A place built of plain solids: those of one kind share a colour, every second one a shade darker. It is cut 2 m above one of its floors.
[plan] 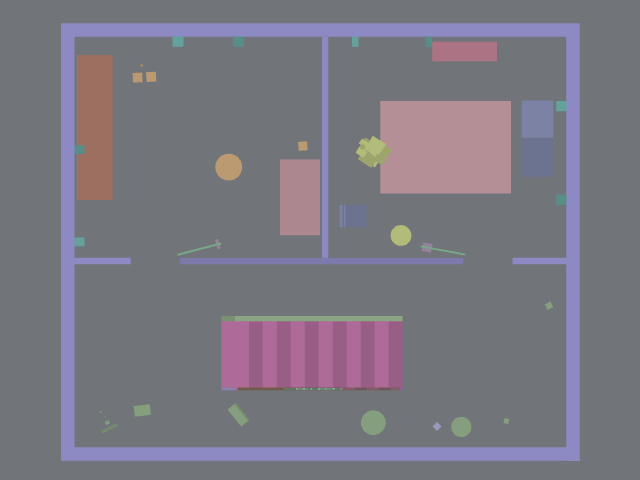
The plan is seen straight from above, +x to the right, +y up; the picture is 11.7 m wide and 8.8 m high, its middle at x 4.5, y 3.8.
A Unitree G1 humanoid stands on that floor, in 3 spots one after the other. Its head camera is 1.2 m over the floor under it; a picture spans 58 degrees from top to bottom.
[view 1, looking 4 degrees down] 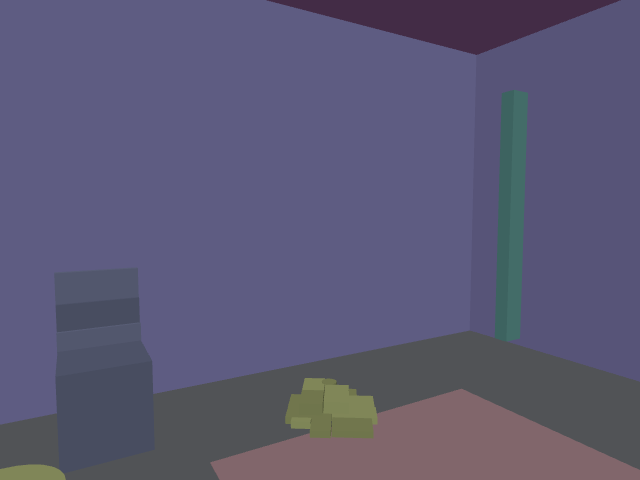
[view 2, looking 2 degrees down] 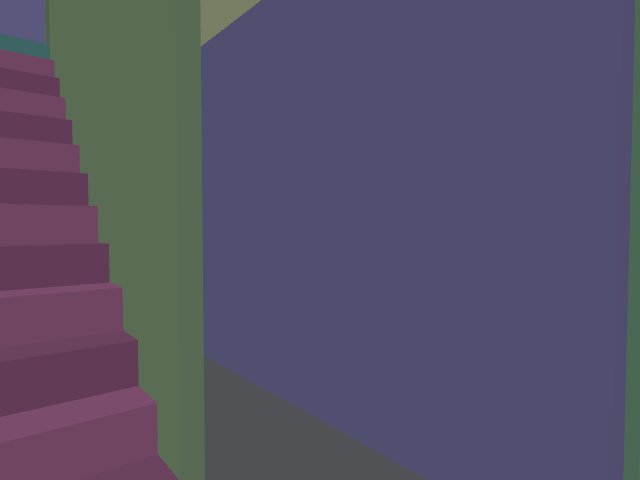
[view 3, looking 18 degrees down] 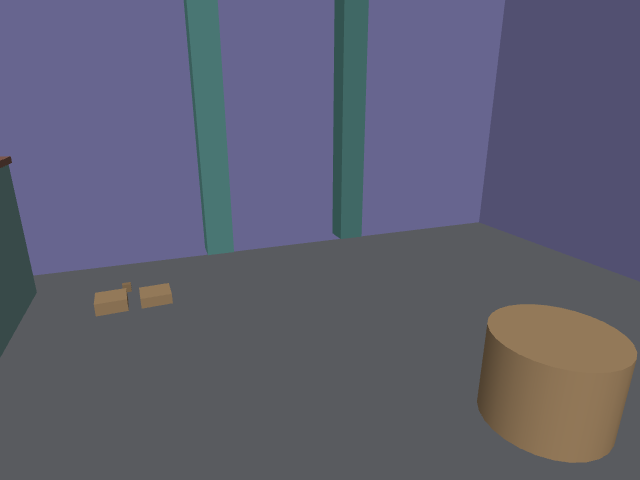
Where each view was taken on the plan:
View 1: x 7.58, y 4.11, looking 150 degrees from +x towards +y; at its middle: wall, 3.39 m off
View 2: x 7.61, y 1.70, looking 141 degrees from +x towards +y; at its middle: wall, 2.63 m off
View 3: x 1.48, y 4.11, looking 69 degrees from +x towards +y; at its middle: wall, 3.84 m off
